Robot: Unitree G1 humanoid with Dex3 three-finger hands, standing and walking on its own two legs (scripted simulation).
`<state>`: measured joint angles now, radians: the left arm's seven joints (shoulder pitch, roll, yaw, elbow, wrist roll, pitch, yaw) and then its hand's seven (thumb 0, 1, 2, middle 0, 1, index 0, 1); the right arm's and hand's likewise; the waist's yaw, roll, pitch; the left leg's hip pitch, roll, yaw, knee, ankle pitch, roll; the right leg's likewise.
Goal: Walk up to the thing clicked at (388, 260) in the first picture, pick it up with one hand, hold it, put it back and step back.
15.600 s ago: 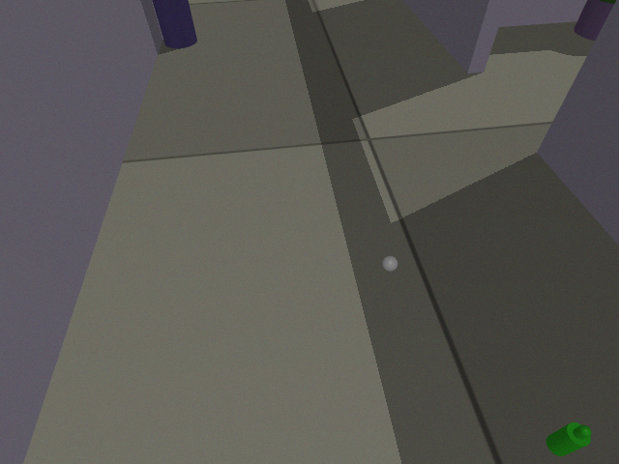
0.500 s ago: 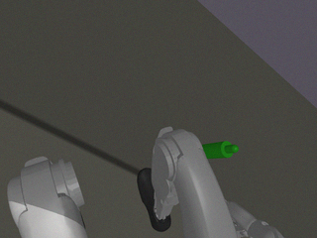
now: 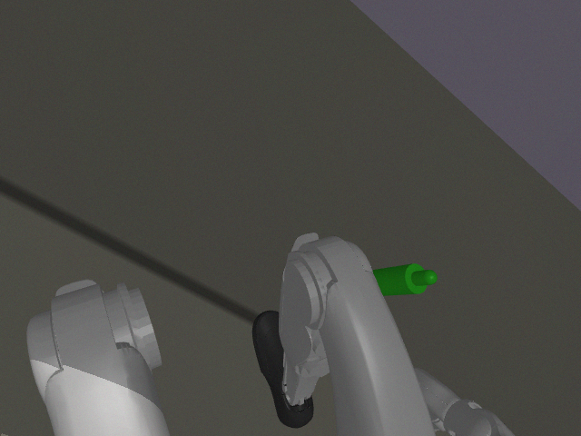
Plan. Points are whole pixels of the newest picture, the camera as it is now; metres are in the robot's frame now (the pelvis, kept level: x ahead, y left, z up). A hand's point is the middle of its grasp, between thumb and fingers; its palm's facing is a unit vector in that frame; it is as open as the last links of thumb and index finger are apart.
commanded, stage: close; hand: left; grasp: from above
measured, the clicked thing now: out of the picture +0.38 +0.40 -0.25
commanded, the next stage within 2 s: settle in 0.40 s
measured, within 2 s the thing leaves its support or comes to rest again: leaves its support in 0.74 s
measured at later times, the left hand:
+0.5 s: hand out of the picture +0.38 +0.38 -0.23, palm faces -0.42 -0.22 -0.88, open 6.5 cm
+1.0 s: hand out of the picture +0.38 +0.41 -0.16, palm faces -0.34 -0.15 -0.93, open 6.1 cm
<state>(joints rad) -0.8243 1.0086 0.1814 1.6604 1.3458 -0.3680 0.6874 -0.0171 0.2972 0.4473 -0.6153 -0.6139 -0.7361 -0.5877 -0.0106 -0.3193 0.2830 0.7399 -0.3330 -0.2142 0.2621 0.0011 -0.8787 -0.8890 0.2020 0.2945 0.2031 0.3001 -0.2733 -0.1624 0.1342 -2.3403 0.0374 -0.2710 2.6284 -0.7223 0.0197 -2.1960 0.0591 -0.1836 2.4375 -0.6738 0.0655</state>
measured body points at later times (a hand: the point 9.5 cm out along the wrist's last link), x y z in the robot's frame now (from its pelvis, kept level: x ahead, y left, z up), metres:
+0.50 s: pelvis +0.00 +0.00 +0.00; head +0.25 +0.14 +0.35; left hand +0.40 +0.39 -0.18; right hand +0.10 -0.26 -0.06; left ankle +0.07 +0.12 -0.25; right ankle +0.12 -0.12 -0.25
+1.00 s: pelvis +0.00 +0.00 +0.01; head +0.21 +0.13 +0.39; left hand +0.39 +0.41 -0.11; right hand +0.13 -0.26 -0.06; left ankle +0.06 +0.12 -0.25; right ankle +0.12 -0.12 -0.25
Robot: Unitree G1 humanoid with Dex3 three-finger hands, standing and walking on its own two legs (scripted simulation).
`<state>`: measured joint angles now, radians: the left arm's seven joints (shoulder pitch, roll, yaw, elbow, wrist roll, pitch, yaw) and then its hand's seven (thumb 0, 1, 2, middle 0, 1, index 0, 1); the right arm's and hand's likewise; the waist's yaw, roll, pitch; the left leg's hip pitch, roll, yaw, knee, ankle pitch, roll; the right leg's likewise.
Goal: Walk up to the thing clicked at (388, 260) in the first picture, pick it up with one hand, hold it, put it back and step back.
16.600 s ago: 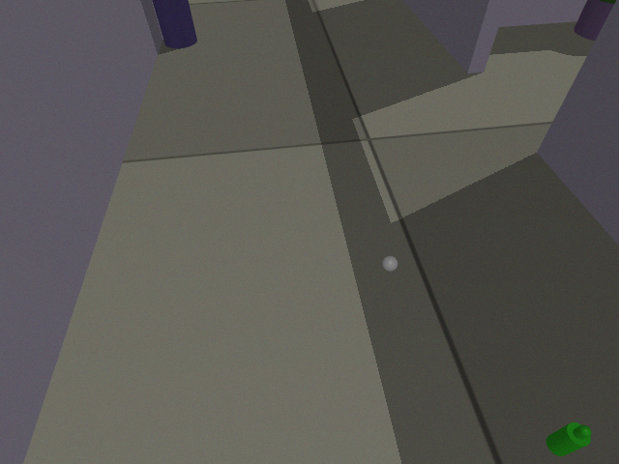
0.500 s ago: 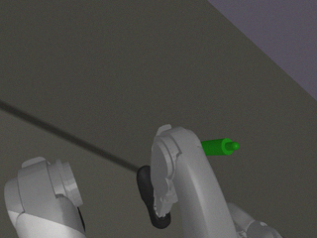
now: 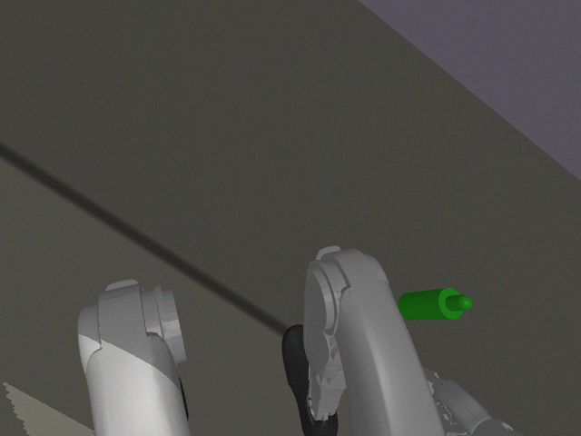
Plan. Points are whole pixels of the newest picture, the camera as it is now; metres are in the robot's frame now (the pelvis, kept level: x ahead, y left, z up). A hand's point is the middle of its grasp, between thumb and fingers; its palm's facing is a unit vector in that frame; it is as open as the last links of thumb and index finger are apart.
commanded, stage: settle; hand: left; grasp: from above
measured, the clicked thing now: out of the picture +0.41 +0.42 -0.19
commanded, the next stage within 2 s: lift in 0.36 s
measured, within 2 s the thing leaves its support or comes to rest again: neither
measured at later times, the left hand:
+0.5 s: hand out of the picture +0.39 +0.39 -0.11, palm faces -0.39 -0.12 -0.91, open 5.7 cm
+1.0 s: hand out of the picture +0.34 +0.38 +0.00, palm faces -0.41 -0.13 -0.90, open 6.0 cm
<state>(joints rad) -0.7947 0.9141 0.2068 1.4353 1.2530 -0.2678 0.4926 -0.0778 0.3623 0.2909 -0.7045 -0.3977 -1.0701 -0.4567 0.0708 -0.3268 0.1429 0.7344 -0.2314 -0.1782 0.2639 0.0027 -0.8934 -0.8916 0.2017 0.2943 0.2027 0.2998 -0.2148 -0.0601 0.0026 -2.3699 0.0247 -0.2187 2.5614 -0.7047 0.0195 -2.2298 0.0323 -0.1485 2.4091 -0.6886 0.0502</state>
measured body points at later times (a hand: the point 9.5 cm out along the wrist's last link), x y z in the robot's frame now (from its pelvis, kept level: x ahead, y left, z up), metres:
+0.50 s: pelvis -0.01 -0.01 +0.03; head +0.20 +0.09 +0.41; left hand +0.41 +0.39 -0.06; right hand +0.10 -0.27 -0.08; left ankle +0.07 +0.12 -0.26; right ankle +0.11 -0.13 -0.26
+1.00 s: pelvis -0.02 +0.00 +0.10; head +0.16 +0.07 +0.51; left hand +0.36 +0.38 +0.05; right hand +0.13 -0.27 -0.01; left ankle +0.07 +0.12 -0.26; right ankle +0.11 -0.13 -0.26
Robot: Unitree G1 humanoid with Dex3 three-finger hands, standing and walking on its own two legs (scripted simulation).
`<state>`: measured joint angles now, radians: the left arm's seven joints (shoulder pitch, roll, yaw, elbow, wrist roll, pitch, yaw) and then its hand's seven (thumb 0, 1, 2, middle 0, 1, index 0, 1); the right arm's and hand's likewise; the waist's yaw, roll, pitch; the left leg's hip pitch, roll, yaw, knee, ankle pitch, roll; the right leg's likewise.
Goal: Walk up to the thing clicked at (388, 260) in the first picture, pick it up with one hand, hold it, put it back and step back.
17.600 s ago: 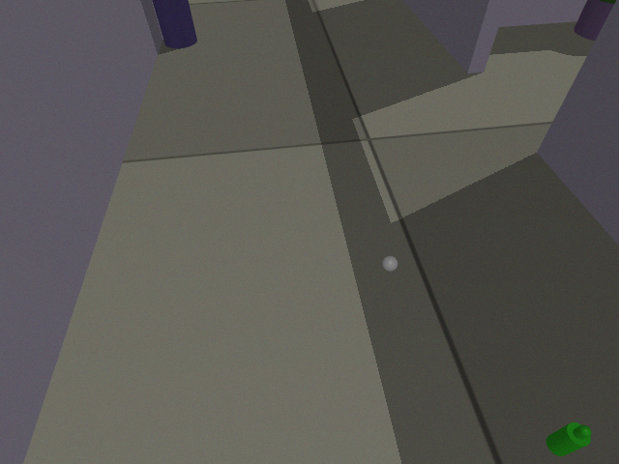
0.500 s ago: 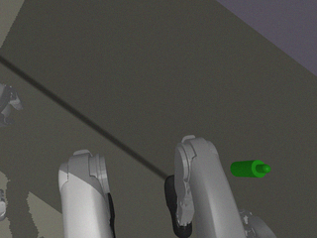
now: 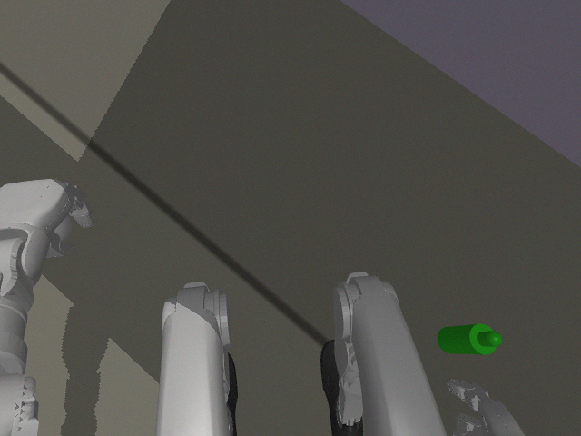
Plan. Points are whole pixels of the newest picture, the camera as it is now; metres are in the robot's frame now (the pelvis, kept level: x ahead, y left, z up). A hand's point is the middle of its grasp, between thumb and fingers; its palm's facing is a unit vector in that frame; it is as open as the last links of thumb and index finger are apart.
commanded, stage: lift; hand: left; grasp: from above
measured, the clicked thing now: (46, 226) +0.41 +0.37 -0.12
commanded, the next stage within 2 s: hold in 1.16 s
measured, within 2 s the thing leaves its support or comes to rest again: neither
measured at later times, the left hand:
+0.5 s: hand out of the picture +0.35 +0.30 +0.11, palm faces -0.40 -0.12 -0.91, open 6.2 cm
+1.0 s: hand out of the picture +0.36 +0.28 +0.24, palm faces -0.40 -0.11 -0.91, open 6.5 cm
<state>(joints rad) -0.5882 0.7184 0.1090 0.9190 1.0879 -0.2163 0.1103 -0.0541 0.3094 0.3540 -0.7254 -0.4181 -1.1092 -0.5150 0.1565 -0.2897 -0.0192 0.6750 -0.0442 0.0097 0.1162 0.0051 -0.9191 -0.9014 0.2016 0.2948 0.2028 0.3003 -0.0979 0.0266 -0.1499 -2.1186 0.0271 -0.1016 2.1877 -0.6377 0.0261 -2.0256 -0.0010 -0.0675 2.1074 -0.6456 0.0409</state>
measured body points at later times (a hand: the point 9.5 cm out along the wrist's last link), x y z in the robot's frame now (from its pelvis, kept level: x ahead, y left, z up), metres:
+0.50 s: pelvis +0.02 +0.00 +0.17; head +0.14 +0.03 +0.61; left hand +0.36 +0.31 +0.16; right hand +0.17 -0.25 +0.06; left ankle +0.09 +0.12 -0.37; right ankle +0.11 -0.13 -0.37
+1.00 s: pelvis +0.05 +0.01 +0.30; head +0.11 +0.01 +0.75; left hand +0.38 +0.28 +0.29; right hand +0.17 -0.26 +0.18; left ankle +0.09 +0.12 -0.37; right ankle +0.11 -0.13 -0.37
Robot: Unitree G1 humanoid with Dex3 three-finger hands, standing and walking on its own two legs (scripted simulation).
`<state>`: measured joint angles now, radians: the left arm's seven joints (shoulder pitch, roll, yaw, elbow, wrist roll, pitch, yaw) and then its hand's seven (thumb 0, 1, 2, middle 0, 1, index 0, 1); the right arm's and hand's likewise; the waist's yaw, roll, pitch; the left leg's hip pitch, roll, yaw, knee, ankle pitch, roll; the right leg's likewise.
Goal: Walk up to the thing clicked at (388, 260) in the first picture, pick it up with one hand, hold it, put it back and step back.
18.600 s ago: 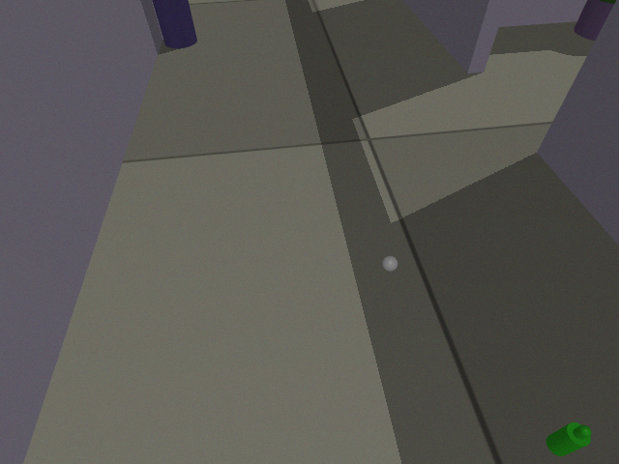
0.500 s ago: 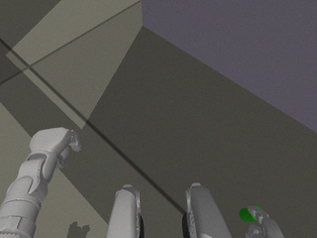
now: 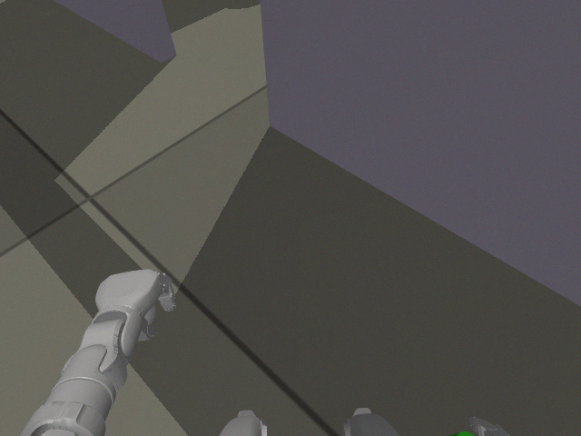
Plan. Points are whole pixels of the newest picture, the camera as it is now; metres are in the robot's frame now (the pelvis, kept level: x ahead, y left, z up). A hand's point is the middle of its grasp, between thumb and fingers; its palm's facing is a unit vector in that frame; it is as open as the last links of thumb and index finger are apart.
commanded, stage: lift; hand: left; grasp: from above
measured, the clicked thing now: (135, 312) +0.34 +0.27 -0.09
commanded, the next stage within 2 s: hold in 0.16 s
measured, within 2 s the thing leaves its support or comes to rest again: neither
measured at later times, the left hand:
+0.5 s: hand (138, 291) +0.34 +0.24 -0.01, palm faces -0.42 -0.08 -0.90, open 7.0 cm
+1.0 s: hand (141, 285) +0.34 +0.23 +0.01, palm faces -0.44 -0.07 -0.90, open 7.0 cm
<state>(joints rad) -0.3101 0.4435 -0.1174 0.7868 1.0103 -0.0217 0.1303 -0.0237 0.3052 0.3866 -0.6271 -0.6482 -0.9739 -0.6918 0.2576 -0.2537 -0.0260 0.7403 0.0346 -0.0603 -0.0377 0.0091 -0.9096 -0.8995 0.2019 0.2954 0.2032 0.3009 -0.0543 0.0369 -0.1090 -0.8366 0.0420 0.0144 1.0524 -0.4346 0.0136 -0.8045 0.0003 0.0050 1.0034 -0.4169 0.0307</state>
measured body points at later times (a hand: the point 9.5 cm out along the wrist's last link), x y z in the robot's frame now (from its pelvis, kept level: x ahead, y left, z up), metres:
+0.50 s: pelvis +0.03 +0.00 +0.05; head +0.07 +0.00 +0.49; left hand +0.36 +0.24 +0.04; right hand +0.14 -0.26 -0.07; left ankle +0.05 +0.11 -0.67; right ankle +0.04 -0.14 -0.67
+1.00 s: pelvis +0.04 +0.00 +0.06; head +0.06 -0.02 +0.51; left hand +0.36 +0.23 +0.06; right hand +0.15 -0.27 -0.06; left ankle +0.05 +0.11 -0.67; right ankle +0.04 -0.14 -0.67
